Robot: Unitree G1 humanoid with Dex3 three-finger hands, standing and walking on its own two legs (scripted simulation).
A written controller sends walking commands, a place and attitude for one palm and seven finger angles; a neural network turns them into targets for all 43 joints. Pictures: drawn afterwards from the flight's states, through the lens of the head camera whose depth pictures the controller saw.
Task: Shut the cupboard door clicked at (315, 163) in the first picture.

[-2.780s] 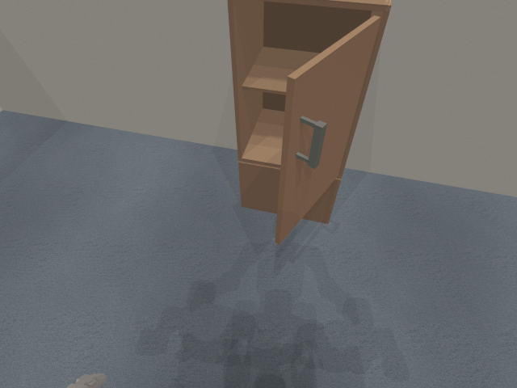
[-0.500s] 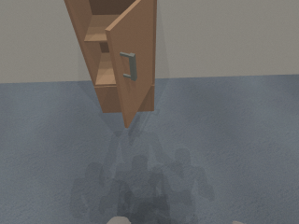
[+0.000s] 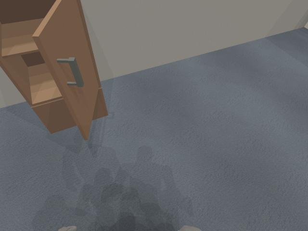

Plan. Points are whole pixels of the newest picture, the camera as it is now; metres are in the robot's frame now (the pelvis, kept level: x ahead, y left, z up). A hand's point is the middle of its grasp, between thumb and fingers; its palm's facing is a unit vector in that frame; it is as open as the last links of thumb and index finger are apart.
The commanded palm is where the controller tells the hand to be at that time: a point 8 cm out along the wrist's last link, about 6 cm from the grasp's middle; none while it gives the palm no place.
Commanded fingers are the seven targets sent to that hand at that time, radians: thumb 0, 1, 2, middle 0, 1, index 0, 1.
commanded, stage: walk around to get in front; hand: left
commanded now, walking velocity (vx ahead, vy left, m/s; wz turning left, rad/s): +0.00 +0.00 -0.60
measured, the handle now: (71, 72) +0.62 +0.33 +0.00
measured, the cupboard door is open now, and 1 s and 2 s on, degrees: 66 66 66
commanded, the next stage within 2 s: none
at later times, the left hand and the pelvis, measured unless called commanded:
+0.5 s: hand (96, 226) +0.15 +0.17 -0.18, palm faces -0.27 -0.94 -0.21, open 7.4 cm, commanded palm none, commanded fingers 0.00 0.90 0.90 -0.20 -0.30 -0.20 -0.30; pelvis +0.01 +0.01 -0.01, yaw -18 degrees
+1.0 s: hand (122, 213) +0.19 +0.10 -0.17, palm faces -0.59 -0.77 -0.24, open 7.4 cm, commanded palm none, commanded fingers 0.00 0.90 0.90 -0.20 -0.30 -0.20 -0.30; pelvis -0.01 +0.00 -0.02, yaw -37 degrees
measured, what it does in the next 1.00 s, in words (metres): steps on the spot, turning right: right foot, then left foot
